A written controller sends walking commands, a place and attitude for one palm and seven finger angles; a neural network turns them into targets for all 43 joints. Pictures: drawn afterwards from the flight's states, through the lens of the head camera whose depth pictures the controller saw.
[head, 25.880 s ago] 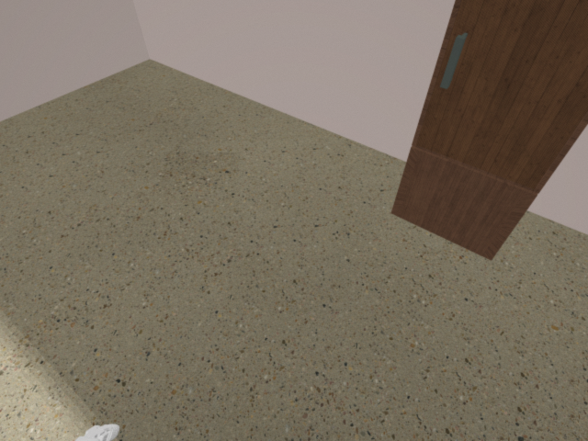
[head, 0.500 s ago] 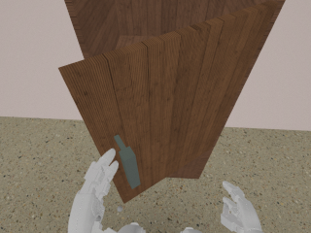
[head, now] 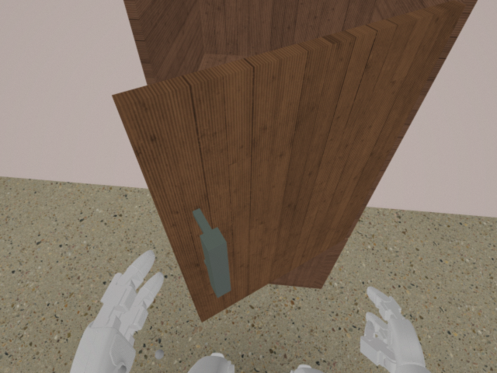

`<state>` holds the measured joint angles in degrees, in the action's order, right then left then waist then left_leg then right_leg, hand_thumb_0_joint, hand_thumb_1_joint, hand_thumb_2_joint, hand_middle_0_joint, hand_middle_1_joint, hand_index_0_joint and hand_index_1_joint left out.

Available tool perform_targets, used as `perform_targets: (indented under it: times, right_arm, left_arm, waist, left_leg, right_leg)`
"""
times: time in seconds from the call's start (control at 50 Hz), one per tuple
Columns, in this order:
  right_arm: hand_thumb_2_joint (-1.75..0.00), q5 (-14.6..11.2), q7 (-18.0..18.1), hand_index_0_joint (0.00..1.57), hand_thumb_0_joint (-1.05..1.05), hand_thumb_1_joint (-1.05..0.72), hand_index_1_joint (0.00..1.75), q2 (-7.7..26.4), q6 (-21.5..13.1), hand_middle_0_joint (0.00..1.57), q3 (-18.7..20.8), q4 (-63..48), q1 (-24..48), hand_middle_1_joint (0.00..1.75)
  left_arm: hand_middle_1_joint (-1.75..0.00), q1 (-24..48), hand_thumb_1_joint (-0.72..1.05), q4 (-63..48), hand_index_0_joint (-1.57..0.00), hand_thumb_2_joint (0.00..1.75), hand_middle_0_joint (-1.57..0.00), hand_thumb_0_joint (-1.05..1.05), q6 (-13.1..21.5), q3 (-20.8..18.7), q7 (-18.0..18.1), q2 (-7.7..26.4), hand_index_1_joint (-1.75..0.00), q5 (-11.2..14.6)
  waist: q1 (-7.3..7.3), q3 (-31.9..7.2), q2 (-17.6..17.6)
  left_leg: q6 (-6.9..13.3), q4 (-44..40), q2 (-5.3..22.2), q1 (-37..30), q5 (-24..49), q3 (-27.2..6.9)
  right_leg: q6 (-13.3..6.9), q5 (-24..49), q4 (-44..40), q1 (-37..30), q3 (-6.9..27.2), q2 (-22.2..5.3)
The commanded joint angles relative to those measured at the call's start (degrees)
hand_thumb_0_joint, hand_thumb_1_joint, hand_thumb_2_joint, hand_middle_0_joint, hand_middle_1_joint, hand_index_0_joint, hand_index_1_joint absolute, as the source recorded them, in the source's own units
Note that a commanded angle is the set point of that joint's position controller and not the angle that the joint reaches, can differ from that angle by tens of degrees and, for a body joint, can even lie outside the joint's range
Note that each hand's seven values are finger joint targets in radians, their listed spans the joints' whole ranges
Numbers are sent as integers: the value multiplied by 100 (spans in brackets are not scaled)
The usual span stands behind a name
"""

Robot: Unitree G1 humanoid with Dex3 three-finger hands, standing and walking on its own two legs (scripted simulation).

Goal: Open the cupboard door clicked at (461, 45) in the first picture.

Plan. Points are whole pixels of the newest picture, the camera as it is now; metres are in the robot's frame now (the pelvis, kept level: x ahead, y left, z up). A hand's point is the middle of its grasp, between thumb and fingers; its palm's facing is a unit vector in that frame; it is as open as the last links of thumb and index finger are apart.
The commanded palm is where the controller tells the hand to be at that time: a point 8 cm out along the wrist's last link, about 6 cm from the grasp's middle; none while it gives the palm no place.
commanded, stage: slide the hand sideways off the handle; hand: left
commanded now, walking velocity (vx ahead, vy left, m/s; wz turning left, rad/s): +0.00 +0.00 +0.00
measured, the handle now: (211, 254) +0.27 +0.08 +0.09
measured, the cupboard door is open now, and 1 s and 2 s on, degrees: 36 36 36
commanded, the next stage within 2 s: draw the hand back to the body in 0.06 s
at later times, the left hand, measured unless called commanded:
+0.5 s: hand (127, 343) +0.14 +0.14 +0.13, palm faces +0.00 -1.00 -0.06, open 16.3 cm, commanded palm +0.10 +0.21 +0.14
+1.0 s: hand (48, 289) +0.18 +0.21 +0.18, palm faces +0.28 -0.88 -0.38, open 13.4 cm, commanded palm +0.13 +0.27 +0.21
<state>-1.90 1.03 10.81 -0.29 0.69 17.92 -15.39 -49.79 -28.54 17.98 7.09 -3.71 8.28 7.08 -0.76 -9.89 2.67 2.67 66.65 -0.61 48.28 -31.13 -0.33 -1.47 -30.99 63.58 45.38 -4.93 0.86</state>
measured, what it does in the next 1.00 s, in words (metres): rises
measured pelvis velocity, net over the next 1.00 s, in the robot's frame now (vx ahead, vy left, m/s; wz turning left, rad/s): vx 0.02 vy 0.00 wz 0.00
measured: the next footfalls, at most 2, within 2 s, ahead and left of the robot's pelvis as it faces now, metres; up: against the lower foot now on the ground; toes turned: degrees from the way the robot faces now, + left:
none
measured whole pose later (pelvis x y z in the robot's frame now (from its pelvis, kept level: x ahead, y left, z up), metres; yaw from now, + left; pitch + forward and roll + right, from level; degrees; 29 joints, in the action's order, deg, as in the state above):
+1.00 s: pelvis +0.02 +0.00 +0.07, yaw +0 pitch +1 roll -2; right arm -2.0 7.1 12.5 -3.8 -2.7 27.7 -15.9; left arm -41.3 -32.0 -0.9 -8.2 7.1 18.8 3.6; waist -2.9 -5.1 4.2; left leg 2.9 40.9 -1.0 19.9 -22.0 0.5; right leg -0.8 -21.0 37.1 17.1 -3.2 1.2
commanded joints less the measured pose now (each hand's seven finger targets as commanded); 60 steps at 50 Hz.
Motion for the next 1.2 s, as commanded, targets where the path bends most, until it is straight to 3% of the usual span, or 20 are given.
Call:
perform_targets:
  times: [0.0,0.08,0.14,0.2,0.32,0.36,0.38,0.42,0.54,0.64,0.66,0.68,0.72,0.76,0.8,0.9,0.96,1.0,1.18]
  right_arm:
    - [-90,-44,97,20,0,-90,30,581,-394,20,294,-1019,519,30]
    - [-90,-29,100,20,0,-90,30,634,-457,20,267,-1064,468,30]
    - [-90,-22,104,20,0,-90,30,625,-465,20,260,-1045,470,30]
    - [-90,-76,165,20,0,-90,30,627,-419,20,266,-1075,401,30]
    - [-90,-149,240,20,0,-90,30,553,-343,20,215,-1021,475,30]
    - [-90,-153,261,20,0,-90,30,578,-384,20,196,-978,497,30]
    - [-90,-161,273,20,0,-90,30,597,-398,20,193,-940,481,30]
    - [-90,-173,278,20,0,-90,30,611,-461,20,170,-926,508,30]
    - [-90,-199,293,20,0,-90,30,671,-642,20,157,-799,468,30]
    - [-90,-230,310,20,0,-90,30,713,-779,20,116,-648,534,30]
    - [-90,-160,547,20,0,-90,30,650,-639,20,129,-772,496,30]
    - [-90,-110,616,20,0,-90,30,557,-601,20,40,-760,455,30]
    - [-90,-90,661,20,0,-90,30,543,-529,20,-12,-568,447,30]
    - [-90,-58,690,20,0,-90,30,615,-498,20,-33,-515,505,30]
    - [-90,-30,716,20,0,-90,30,659,-549,20,-59,-401,567,30]
    - [-90,-7,691,20,0,-90,30,721,-722,20,-119,-121,707,30]
    - [-90,17,659,20,0,-90,30,714,-789,20,-135,55,816,30]
    - [-90,22,632,20,0,-90,30,758,-842,20,-124,157,849,30]
    - [-90,89,457,20,0,-90,30,804,-890,20,-90,487,955,30]
  left_arm:
    - [-30,-613,-50,-1199,-15,30,-15,0,435,-157,-148,366,-30,77]
    - [-30,-346,-50,-1331,-15,30,-15,0,500,103,-220,199,-30,90]
    - [-30,-407,-50,-1243,-15,30,-15,0,460,40,-182,248,-30,65]
    - [-30,-331,-50,-1648,-15,30,-15,0,323,-423,-59,722,-30,90]
    - [-30,-399,-50,-1539,-15,30,-15,0,-22,-717,-121,597,-30,356]
    - [-30,-290,-50,-1582,-15,30,-15,0,-73,-855,-213,702,-30,460]
    - [-30,-264,-50,-1559,-15,30,-15,0,-89,-970,-246,787,-30,496]
    - [-30,-291,-50,-1567,-15,30,-15,0,-132,-999,-328,784,-30,538]
    - [-30,21,-50,-1709,-15,30,-15,0,-253,-1423,-471,1043,-30,728]
    - [-30,214,-32,-1608,-16,37,-16,0,-460,-1810,-597,1203,-30,908]
    - [-30,154,-29,-1908,-16,39,-16,0,-855,-2141,201,2133,-30,38]
    - [-30,52,-26,-1930,-16,40,-16,0,-1098,-1846,511,1580,-30,-25]
    - [-30,116,-18,-1639,-16,43,-16,0,-1417,-1727,825,1393,-30,-190]
    - [-30,377,-12,-1726,-16,47,-16,0,-1507,-1797,981,1528,-30,-263]
    - [-30,613,-5,-1775,-17,50,-17,0,-1538,-1943,1092,1707,-30,-327]
    - [-30,1019,13,-1645,-17,57,-17,0,-1522,-2063,1197,1783,-30,-405]
    - [-30,1171,23,-1452,-18,62,-18,0,-1483,-2261,1215,1833,-30,-389]
    - [-30,1369,31,-1491,-18,64,-18,0,-1421,-2407,1219,1924,-30,-399]
    - [-30,1994,62,-1291,-19,78,-19,0,-1331,-2866,1174,2045,-30,-346]
  waist:
    - [-24,-448,-244]
    - [111,-426,-260]
    - [52,-438,-204]
    - [-76,-795,-1]
    - [-21,-329,-243]
    - [3,-210,-197]
    - [13,-182,-280]
    - [-20,-143,-41]
    - [-12,-123,-50]
    - [-44,-30,-63]
    - [-410,-148,102]
    - [-231,117,99]
    - [-176,433,138]
    - [-157,405,-211]
    - [-187,372,-58]
    - [-199,519,58]
    - [-227,694,-94]
    - [-250,598,60]
    - [-278,628,115]
  left_leg:
    - [-123,-1123,-32,-470,1094,-320]
    - [-94,-1076,-34,-460,893,-354]
    - [-104,-1105,-36,-438,833,-360]
    - [-117,-1208,0,-709,1040,-321]
    - [-105,-1483,17,-897,1097,-326]
    - [-97,-1531,16,-929,1029,-313]
    - [-92,-1559,21,-950,1015,-317]
    - [-96,-1633,23,-1101,1153,-302]
    - [-94,-1841,45,-1372,1189,-332]
    - [-86,-2021,50,-1573,1270,-326]
    - [-121,-2292,167,-1644,1272,-219]
    - [-127,-2325,109,-1741,1247,-174]
    - [-109,-2422,151,-1953,1371,-156]
    - [-75,-2578,161,-2190,1506,-164]
    - [-58,-2756,154,-2456,1631,-158]
    - [-82,-3328,172,-2953,1800,-272]
    - [-92,-3595,163,-3088,1832,-265]
    - [-113,-3759,184,-3312,2087,-307]
    - [-201,-4196,228,-3798,2965,-264]
  right_leg:
    - [-23,1051,-959,-473,181,160]
    - [6,833,-946,-265,160,155]
    - [-13,743,-941,-291,163,154]
    - [-18,945,-1023,-571,213,163]
    - [14,1060,-1345,-840,123,201]
    - [31,1011,-1481,-881,154,183]
    - [31,977,-1533,-923,164,183]
    - [18,1101,-1574,-990,144,172]
    - [31,1128,-1789,-1150,106,175]
    - [26,1212,-2020,-1373,99,172]
    - [-90,1250,-2377,-1727,581,22]
    - [-81,1202,-2558,-1734,563,-23]
    - [-59,1300,-2734,-1793,470,-33]
    - [-24,1418,-2919,-1992,432,-47]
    - [-28,1540,-3070,-2202,425,-73]
    - [-17,1685,-3320,-2614,339,-75]
    - [-10,1732,-3512,-2845,335,-63]
    - [-24,1919,-3571,-3059,320,-63]
    - [-4,2505,-3883,-3580,319,-36]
